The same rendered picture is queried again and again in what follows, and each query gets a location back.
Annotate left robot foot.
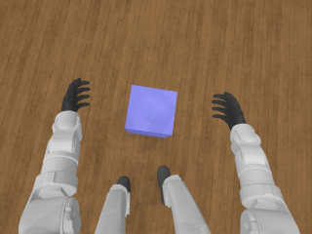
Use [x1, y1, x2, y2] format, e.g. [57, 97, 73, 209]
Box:
[117, 175, 131, 193]

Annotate robot left hand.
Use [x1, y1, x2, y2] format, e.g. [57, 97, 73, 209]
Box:
[60, 78, 90, 112]

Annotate carton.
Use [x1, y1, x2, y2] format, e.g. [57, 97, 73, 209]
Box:
[125, 85, 177, 138]

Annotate robot left upper arm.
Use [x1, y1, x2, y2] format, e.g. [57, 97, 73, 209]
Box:
[19, 195, 81, 234]

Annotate right robot forearm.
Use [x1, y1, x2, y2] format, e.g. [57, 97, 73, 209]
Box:
[230, 123, 300, 234]

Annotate robot right hand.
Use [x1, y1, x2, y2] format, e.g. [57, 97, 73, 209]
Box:
[212, 92, 247, 131]

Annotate left robot forearm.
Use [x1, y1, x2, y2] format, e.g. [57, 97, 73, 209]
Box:
[19, 110, 83, 234]

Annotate robot right thigh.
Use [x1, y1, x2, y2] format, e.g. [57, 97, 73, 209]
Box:
[162, 179, 212, 234]

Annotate robot right upper arm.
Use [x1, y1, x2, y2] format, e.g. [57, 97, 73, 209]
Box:
[240, 208, 299, 234]

